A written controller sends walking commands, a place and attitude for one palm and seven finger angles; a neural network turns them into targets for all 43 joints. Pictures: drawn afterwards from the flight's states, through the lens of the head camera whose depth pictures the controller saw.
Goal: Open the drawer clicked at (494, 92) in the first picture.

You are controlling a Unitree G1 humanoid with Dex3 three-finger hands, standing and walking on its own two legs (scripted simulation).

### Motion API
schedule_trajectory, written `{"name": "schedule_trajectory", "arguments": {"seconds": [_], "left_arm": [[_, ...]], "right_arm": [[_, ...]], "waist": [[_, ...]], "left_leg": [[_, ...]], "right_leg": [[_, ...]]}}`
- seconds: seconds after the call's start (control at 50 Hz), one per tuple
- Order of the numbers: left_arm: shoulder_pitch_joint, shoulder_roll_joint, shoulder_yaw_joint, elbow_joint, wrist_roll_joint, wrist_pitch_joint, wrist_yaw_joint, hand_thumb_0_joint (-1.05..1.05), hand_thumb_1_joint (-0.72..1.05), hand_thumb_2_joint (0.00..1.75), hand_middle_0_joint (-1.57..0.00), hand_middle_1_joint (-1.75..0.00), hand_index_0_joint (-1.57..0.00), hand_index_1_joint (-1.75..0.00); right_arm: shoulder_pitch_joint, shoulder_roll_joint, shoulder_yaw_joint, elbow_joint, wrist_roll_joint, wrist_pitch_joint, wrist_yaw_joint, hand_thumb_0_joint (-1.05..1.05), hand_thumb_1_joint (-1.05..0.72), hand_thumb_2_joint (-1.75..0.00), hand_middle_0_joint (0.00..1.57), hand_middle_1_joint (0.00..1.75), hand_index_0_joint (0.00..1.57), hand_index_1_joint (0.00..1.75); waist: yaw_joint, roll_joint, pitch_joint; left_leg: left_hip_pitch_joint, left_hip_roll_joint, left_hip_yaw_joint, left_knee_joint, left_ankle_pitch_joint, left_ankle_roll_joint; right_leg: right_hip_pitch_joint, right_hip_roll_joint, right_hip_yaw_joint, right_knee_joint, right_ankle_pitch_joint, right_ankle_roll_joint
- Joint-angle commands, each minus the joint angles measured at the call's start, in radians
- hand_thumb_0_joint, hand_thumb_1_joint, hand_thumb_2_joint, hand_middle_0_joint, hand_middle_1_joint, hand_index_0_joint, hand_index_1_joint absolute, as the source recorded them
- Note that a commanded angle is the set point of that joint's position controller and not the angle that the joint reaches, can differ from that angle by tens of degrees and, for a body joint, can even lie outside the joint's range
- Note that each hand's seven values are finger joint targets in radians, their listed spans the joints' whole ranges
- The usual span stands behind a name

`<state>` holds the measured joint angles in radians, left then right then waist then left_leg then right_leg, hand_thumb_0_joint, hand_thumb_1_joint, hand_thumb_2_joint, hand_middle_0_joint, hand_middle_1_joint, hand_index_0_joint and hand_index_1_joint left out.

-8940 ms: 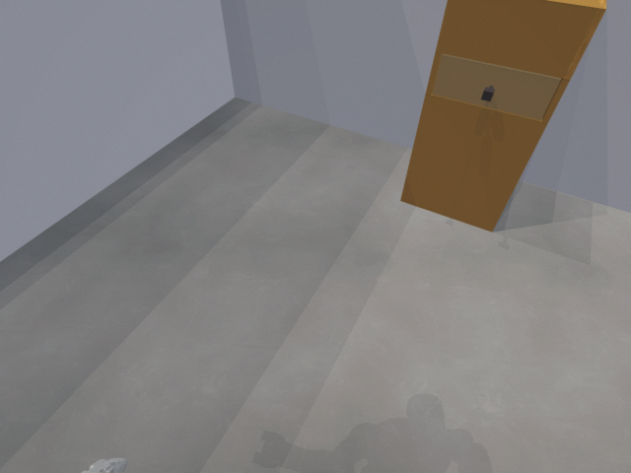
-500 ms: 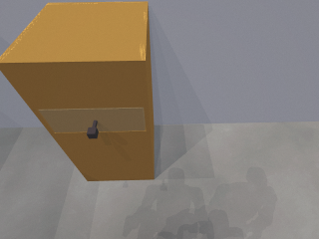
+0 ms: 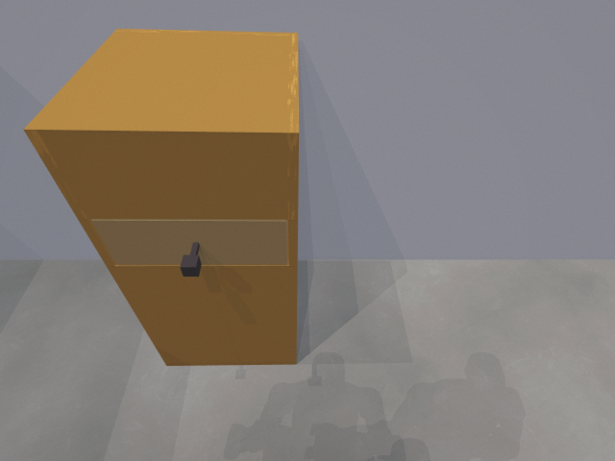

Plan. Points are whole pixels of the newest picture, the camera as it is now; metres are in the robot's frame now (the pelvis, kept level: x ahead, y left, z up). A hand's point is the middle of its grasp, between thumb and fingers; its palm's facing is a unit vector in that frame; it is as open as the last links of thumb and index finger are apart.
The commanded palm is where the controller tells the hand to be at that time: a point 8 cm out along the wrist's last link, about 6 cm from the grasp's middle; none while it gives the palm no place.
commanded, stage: come to a stop and stand still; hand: left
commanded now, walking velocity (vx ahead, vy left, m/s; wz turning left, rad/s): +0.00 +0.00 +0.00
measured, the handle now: (192, 258) +0.52 +0.27 -0.14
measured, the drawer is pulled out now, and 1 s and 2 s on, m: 0.00 0.00 0.00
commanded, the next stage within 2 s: look again from close up in 0.22 s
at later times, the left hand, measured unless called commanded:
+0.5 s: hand out of the picture +0.02 +0.19 -0.17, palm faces -0.01 -0.98 -0.20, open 7.3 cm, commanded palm none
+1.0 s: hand out of the picture +0.10 +0.19 -0.13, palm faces -0.09 -0.91 -0.41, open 7.3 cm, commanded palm +0.13 +0.22 -0.05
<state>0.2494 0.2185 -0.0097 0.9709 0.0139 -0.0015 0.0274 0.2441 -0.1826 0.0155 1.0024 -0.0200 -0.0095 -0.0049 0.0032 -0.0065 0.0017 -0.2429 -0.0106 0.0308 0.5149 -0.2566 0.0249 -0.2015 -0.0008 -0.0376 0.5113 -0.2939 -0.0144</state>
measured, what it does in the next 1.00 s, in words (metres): stands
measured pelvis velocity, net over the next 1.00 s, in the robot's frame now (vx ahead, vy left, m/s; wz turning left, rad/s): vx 0.03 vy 0.00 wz -0.03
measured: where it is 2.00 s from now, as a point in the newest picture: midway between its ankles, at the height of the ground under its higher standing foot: outside the picture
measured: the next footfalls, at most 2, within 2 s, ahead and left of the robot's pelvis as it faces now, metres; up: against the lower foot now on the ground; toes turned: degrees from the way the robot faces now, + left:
none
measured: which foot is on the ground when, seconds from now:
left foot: down 0.00-1.00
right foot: down 0.00-1.00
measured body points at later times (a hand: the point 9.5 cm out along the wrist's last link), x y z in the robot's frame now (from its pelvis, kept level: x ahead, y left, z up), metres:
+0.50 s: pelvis +0.01 +0.01 +0.00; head +0.02 +0.02 +0.45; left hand +0.02 +0.25 -0.16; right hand +0.05 -0.23 -0.15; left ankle +0.01 +0.10 -0.74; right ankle -0.01 -0.11 -0.74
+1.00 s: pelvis +0.03 +0.00 +0.00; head +0.04 +0.00 +0.45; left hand +0.11 +0.24 -0.10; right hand +0.07 -0.23 -0.14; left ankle +0.01 +0.10 -0.74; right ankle -0.01 -0.11 -0.73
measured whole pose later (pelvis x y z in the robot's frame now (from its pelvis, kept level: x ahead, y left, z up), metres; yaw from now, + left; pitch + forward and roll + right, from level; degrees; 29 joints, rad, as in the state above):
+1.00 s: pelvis +0.03 +0.00 +0.00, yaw -1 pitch +1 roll +2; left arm 0.46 0.23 -0.07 0.45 0.17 0.09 0.14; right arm 0.33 -0.18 0.02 0.96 0.03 -0.17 -0.06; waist 0.03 -0.03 0.00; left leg -0.22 -0.03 0.07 0.47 -0.27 0.02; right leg -0.24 -0.03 -0.02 0.58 -0.34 -0.03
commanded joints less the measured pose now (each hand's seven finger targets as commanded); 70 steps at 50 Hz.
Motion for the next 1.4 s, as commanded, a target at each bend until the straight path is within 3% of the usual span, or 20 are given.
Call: {"name": "schedule_trajectory", "arguments": {"seconds": [0.0,0.22,0.86,0.88,0.9,0.92,0.94,0.96,0.98,1.0,1.02,1.04,1.06,1.08,1.12,1.18,1.22,1.28,1.34,1.38], "left_arm": [[0.018,0.129,0.03,-0.029,-0.001,-0.022,0.004,0.0,0.9,0.9,-0.2,-0.3,-0.2,-0.3],[0.033,0.133,0.021,0.052,-0.001,-0.024,0.001,0.0,0.9,0.9,-0.2,-0.3,-0.2,-0.3],[0.097,0.051,0.014,0.107,-0.002,-0.023,0.012,0.0,0.9,0.9,-0.2,-0.3,-0.2,-0.3],[0.156,0.05,0.013,0.133,0.011,-0.044,0.053,0.0,0.9,0.9,-0.2,-0.3,-0.2,-0.3],[-0.608,0.377,0.019,-1.415,0.162,-0.191,0.075,0.0,0.88,0.89,-0.2,-0.32,-0.2,-0.32],[-0.157,0.33,0.059,-1.132,0.202,-0.108,0.158,0.0,0.85,0.88,-0.2,-0.33,-0.2,-0.33],[0.112,0.128,-0.038,-1.015,0.19,0.045,0.204,0.0,0.83,0.87,-0.21,-0.34,-0.21,-0.34],[0.134,-0.008,-0.133,-0.968,0.255,0.074,0.204,0.0,0.81,0.86,-0.21,-0.36,-0.21,-0.36],[0.026,0.082,-0.104,-1.048,0.345,0.061,0.231,0.0,0.78,0.85,-0.21,-0.37,-0.21,-0.37],[0.056,0.156,-0.051,-1.013,0.476,0.052,0.263,0.0,0.76,0.84,-0.21,-0.39,-0.21,-0.39],[0.168,0.135,-0.057,-0.939,0.581,0.057,0.291,0.0,0.74,0.83,-0.21,-0.4,-0.21,-0.4],[0.286,0.12,-0.057,-0.924,0.677,0.061,0.315,0.0,0.71,0.82,-0.21,-0.42,-0.21,-0.42],[0.369,0.097,-0.075,-0.869,0.792,0.062,0.341,0.0,0.69,0.81,-0.22,-0.43,-0.22,-0.43],[0.427,0.037,-0.127,-0.844,0.868,0.058,0.359,0.0,0.67,0.8,-0.22,-0.45,-0.22,-0.45],[0.473,0.057,-0.103,-0.863,0.98,0.021,0.389,0.0,0.62,0.78,-0.22,-0.48,-0.22,-0.48],[0.385,0.195,0.025,-0.96,1.088,-0.047,0.454,0.0,0.55,0.75,-0.22,-0.53,-0.22,-0.53],[0.291,0.245,0.087,-1.038,1.118,-0.057,0.513,0.0,0.5,0.73,-0.23,-0.55,-0.23,-0.55],[0.034,0.283,0.113,-1.151,1.106,-0.028,0.588,0.0,0.43,0.7,-0.23,-0.6,-0.23,-0.6],[-0.194,0.32,0.096,-1.219,1.085,-0.029,0.603,0.0,0.36,0.67,-0.24,-0.64,-0.24,-0.64],[-0.182,0.297,0.051,-1.163,1.063,-0.016,0.574,0.0,0.32,0.65,-0.24,-0.68,-0.24,-0.68]], "right_arm": [[-0.003,-0.163,-0.035,-0.036,0.002,-0.024,-0.014,0.0,-0.9,-0.9,0.2,0.3,0.2,0.3],[-0.011,-0.174,-0.024,0.039,0.008,-0.03,-0.017,0.0,-0.9,-0.9,0.2,0.3,0.2,0.3],[0.042,-0.089,-0.013,0.115,0.01,-0.027,-0.03,0.0,-0.9,-0.9,0.2,0.3,0.2,0.3],[-0.013,-0.107,-0.018,0.043,0.02,-0.03,-0.024,0.0,-0.9,-0.9,0.2,0.3,0.2,0.3],[0.022,-0.25,-0.035,-0.31,0.073,-0.174,-0.054,0.0,-0.9,-0.9,0.2,0.3,0.2,0.3],[-0.028,-0.169,-0.028,-0.26,0.048,-0.278,-0.096,0.0,-0.9,-0.9,0.2,0.3,0.2,0.3],[-0.049,-0.132,-0.052,-0.241,0.068,-0.304,-0.098,0.0,-0.9,-0.9,0.2,0.3,0.2,0.3],[-0.045,-0.118,-0.047,-0.244,0.062,-0.308,-0.091,0.0,-0.9,-0.9,0.2,0.3,0.2,0.3],[-0.092,-0.161,-0.057,-0.311,0.039,-0.301,-0.076,0.0,-0.9,-0.9,0.2,0.3,0.2,0.3],[-0.092,-0.195,-0.068,-0.336,0.011,-0.275,-0.071,0.0,-0.9,-0.9,0.2,0.3,0.2,0.3],[-0.112,-0.189,-0.07,-0.383,-0.01,-0.245,-0.059,0.0,-0.9,-0.9,0.2,0.3,0.2,0.3],[-0.123,-0.188,-0.082,-0.433,-0.015,-0.212,-0.036,0.0,-0.9,-0.9,0.2,0.3,0.2,0.3],[-0.135,-0.18,-0.089,-0.453,-0.028,-0.168,-0.016,0.0,-0.9,-0.9,0.2,0.3,0.2,0.3],[-0.173,-0.182,-0.094,-0.491,-0.039,-0.127,0.006,0.0,-0.9,-0.9,0.2,0.3,0.2,0.3],[-0.225,-0.178,-0.097,-0.554,-0.04,-0.063,0.043,0.0,-0.9,-0.9,0.2,0.3,0.2,0.3],[-0.262,-0.159,-0.086,-0.6,-0.034,-0.011,0.066,0.0,-0.9,-0.9,0.2,0.3,0.2,0.3],[-0.262,-0.153,-0.09,-0.619,-0.041,0.012,0.062,0.0,-0.9,-0.9,0.2,0.3,0.2,0.3],[-0.262,-0.143,-0.099,-0.619,-0.045,0.033,0.034,0.0,-0.9,-0.9,0.2,0.3,0.2,0.3],[-0.275,-0.134,-0.088,-0.599,-0.049,0.03,-0.001,0.0,-0.9,-0.9,0.2,0.3,0.2,0.3],[-0.282,-0.137,-0.082,-0.591,-0.044,0.021,-0.015,0.0,-0.9,-0.9,0.2,0.3,0.2,0.3]], "waist": [[0.002,0.028,0.023],[0.003,0.023,0.007],[0.003,0.015,0.042],[0.02,0.058,0.088],[-0.055,0.367,-0.424],[0.018,0.441,-0.407],[-0.016,0.292,-0.241],[-0.028,0.177,-0.121],[-0.031,0.089,-0.021],[-0.031,0.009,-0.084],[-0.008,-0.074,-0.099],[0.032,-0.077,-0.164],[0.06,-0.161,-0.182],[0.07,-0.202,-0.112],[0.107,-0.206,-0.12],[0.146,-0.149,-0.232],[0.139,-0.065,-0.303],[0.077,-0.005,-0.366],[0.016,0.019,-0.354],[-0.001,0.038,-0.312]], "left_leg": [[-0.018,0.112,-0.138,-0.153,0.041,0.031],[0.029,0.117,-0.131,-0.164,0.113,0.032],[0.073,0.112,-0.088,-0.135,0.252,0.023],[0.023,0.12,-0.058,0.047,0.416,-0.01],[0.33,0.026,-0.051,-0.076,0.586,0.012],[0.429,0.085,-0.075,-0.083,0.762,-0.012],[0.254,0.087,-0.086,-0.136,0.634,-0.051],[0.148,0.077,-0.069,-0.099,0.533,-0.026],[0.032,0.058,-0.085,-0.042,0.375,-0.017],[-0.033,0.034,-0.075,0.019,0.279,-0.004],[-0.083,0.02,-0.072,0.065,0.249,0.002],[-0.11,0.013,-0.063,0.089,0.27,-0.007],[-0.17,0.011,-0.047,0.111,0.242,-0.018],[-0.241,0.004,-0.033,0.129,0.16,-0.019],[-0.309,-0.012,-0.013,0.172,0.083,-0.018],[-0.384,-0.038,0.0,0.237,0.058,-0.013],[-0.377,-0.048,0.001,0.276,0.052,-0.008],[-0.322,-0.054,-0.012,0.34,0.012,0.005],[-0.31,-0.054,-0.023,0.387,-0.032,0.015],[-0.288,-0.052,-0.02,0.378,-0.049,0.019]], "right_leg": [[-0.004,-0.082,0.105,-0.114,0.044,-0.027],[0.025,-0.099,0.097,-0.123,0.106,-0.021],[0.031,-0.101,0.088,-0.118,0.237,-0.015],[-0.023,-0.139,0.13,-0.123,0.512,-0.002],[0.013,-0.021,0.12,0.006,0.497,-0.047],[-0.09,0.0,0.02,0.108,0.147,-0.049],[-0.198,0.016,-0.037,0.167,-0.059,-0.02],[-0.227,0.011,-0.029,0.128,-0.035,-0.016],[-0.257,0.01,-0.019,0.071,0.011,-0.025],[-0.266,0.019,-0.002,0.046,0.07,-0.036],[-0.284,0.027,0.009,0.059,0.079,-0.041],[-0.258,0.036,0.025,0.092,0.077,-0.048],[-0.288,0.047,0.026,0.13,0.048,-0.053],[-0.344,0.051,0.045,0.138,0.016,-0.058],[-0.353,0.04,0.089,0.159,0.028,-0.069],[-0.308,0.016,0.164,0.227,0.112,-0.067],[-0.331,0.014,0.196,0.256,0.126,-0.065],[-0.402,0.002,0.247,0.238,0.046,-0.054],[-0.426,-0.006,0.26,0.205,-0.025,-0.039],[-0.425,-0.008,0.249,0.168,-0.051,-0.035]]}}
